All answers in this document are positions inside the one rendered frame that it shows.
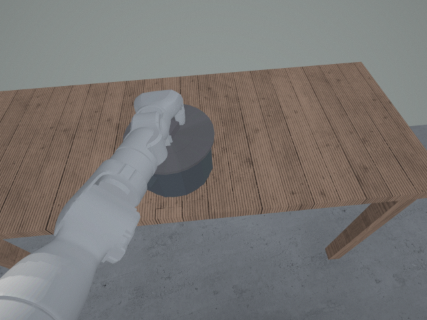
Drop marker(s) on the lid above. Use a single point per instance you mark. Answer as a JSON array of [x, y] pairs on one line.
[[190, 145]]

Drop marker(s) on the knob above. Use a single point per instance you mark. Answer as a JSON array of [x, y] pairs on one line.
[[174, 127]]

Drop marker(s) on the table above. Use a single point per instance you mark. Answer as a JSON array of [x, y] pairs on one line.
[[286, 139]]

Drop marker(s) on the pot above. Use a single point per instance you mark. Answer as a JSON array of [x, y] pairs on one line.
[[182, 183]]

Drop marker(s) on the left robot upper arm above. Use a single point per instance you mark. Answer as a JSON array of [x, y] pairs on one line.
[[53, 282]]

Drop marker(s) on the robot left hand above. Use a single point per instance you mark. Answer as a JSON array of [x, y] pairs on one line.
[[170, 100]]

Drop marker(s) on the robot left forearm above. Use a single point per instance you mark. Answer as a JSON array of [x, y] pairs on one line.
[[128, 171]]

